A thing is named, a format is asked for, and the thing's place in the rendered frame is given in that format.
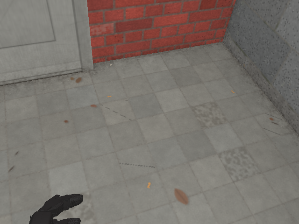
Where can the robot left hand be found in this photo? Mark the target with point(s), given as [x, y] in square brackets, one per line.
[54, 207]

